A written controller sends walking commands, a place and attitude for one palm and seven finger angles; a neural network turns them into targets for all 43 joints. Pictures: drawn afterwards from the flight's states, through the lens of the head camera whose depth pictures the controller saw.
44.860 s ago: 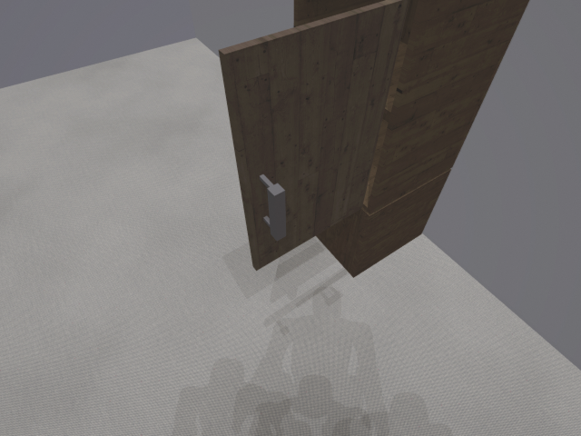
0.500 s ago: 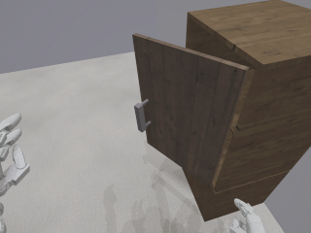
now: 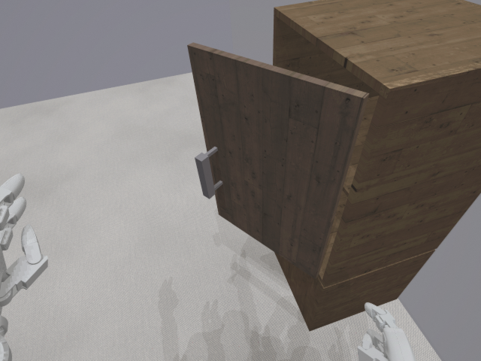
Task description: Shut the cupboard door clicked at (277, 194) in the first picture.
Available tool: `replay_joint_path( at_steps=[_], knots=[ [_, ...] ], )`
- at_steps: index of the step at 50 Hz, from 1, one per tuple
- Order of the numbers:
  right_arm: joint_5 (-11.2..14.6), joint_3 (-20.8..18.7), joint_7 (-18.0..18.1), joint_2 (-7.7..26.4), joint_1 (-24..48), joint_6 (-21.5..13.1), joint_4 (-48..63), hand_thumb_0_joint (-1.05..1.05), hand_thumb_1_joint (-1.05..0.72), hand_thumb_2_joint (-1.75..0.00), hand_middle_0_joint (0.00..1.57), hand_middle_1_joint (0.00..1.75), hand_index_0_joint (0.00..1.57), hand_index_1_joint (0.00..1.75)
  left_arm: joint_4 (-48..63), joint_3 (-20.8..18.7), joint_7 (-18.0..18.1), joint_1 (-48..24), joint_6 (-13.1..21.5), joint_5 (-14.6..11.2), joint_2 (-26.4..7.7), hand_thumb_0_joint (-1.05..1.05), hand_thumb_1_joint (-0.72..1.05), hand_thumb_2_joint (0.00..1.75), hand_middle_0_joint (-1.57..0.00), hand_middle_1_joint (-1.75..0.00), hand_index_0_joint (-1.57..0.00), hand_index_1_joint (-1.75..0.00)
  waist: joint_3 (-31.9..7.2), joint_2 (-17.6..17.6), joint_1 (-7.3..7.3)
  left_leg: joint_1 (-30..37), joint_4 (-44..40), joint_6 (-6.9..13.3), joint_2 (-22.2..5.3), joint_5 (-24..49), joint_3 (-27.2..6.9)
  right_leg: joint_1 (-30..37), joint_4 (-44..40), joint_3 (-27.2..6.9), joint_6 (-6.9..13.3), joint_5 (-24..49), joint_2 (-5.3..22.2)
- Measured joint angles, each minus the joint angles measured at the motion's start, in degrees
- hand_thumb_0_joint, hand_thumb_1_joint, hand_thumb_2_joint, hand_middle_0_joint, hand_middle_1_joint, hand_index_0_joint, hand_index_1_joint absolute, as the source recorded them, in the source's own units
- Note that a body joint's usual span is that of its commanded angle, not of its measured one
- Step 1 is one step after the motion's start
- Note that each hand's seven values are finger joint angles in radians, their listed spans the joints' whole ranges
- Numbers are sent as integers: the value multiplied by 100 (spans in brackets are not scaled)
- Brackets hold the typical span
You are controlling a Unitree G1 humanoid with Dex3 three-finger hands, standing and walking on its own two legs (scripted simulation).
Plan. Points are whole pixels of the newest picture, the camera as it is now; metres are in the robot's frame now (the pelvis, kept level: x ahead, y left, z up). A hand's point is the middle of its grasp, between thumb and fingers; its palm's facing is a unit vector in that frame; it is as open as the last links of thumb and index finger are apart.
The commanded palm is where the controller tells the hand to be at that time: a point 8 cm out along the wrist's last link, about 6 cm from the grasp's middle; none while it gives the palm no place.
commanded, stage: step back with the hand held close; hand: left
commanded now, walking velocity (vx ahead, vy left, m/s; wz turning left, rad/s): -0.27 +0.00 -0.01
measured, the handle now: (211, 172) +0.62 +0.15 -0.09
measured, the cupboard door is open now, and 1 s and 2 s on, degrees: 33 33 33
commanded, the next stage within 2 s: stop stepping back and stand still in 1.16 s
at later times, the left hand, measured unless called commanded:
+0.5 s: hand out of the picture +0.14 +0.30 +0.15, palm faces +0.39 -0.78 -0.49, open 7.4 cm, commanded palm +0.09 +0.33 +0.18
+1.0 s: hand out of the picture +0.06 +0.30 +0.16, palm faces +0.46 -0.74 -0.49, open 7.4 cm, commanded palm -0.02 +0.33 +0.18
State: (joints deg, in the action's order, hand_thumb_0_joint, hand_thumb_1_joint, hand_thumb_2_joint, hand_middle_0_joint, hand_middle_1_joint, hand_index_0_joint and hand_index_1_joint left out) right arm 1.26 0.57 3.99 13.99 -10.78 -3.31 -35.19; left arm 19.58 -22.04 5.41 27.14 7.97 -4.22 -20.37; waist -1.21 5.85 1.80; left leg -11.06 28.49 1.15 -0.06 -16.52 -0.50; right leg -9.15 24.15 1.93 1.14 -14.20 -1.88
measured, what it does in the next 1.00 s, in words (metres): walks backwards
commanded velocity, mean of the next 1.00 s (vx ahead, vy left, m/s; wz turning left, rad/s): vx -0.32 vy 0.00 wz -0.02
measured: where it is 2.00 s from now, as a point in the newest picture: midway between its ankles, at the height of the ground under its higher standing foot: outside the picture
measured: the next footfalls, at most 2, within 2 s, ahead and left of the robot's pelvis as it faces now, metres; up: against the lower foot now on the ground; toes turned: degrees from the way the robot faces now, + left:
right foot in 1.18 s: -0.32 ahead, -0.11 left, +0.00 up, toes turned -2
left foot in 1.60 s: -0.11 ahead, +0.12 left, +0.00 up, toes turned +0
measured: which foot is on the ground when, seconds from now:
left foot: down 0.00-1.00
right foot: down 0.00-0.90, up 0.92-1.00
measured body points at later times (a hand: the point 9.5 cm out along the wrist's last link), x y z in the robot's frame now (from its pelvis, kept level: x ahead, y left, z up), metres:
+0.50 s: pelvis -0.06 +0.03 -0.01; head -0.06 +0.03 +0.44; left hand +0.12 +0.33 +0.18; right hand +0.12 -0.21 -0.08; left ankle -0.01 +0.11 -0.74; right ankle -0.01 -0.11 -0.74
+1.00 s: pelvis -0.14 +0.02 -0.02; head -0.12 +0.05 +0.43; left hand +0.03 +0.34 +0.19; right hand +0.02 -0.22 -0.10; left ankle -0.04 +0.12 -0.74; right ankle -0.12 -0.11 -0.70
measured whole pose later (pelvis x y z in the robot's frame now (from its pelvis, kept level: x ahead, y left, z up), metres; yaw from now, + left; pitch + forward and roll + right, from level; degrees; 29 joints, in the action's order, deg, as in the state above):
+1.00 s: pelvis -0.14 +0.02 -0.02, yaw +4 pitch +1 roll -4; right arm 0.1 -1.3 4.5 11.8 -13.0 -3.1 -34.7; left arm 29.4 -27.7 8.6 29.4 14.9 -1.3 -26.9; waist 1.4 0.8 -2.0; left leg -28.8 37.2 3.2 -1.8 -9.1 -0.1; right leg -26.8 52.7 -1.3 -1.6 -19.8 -4.5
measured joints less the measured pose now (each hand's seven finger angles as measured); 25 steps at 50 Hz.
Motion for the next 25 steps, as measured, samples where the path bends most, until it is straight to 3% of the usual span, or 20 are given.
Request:
replay_joint_path(
  at_steps=[7, 15, 25],
  knots=[
    [-1, -141, 91, 88, 50, 323, 120, 2, -90, -90, 20, 30, 20, 30, 389, 55, 39, 341, 70, 26, -111, 1, 89, 90, -21, -30, -21, -30, 112, -206, -104, -230, -9, 99, 145, 69, 126, -370, 242, -117, -123, -29, 153],
    [15, -128, 133, -26, 134, 565, 409, 2, -90, -90, 20, 30, 20, 30, 702, -301, 101, 428, 124, -13, -578, 1, 89, 90, -21, -30, -22, -30, 108, -374, -187, -447, 85, 199, 216, 168, 278, -664, 430, -260, -223, 66, 229],
    [15, -13, 117, -83, -21, 446, 502, 1, -90, -90, 20, 30, 20, 30, 635, -246, 132, 454, 208, 145, -354, 1, 89, 90, -21, -30, -22, -30, 67, -495, -148, -872, 474, 279, 210, 275, 265, -1021, 705, -228, -265, 231, 231]
  ],
)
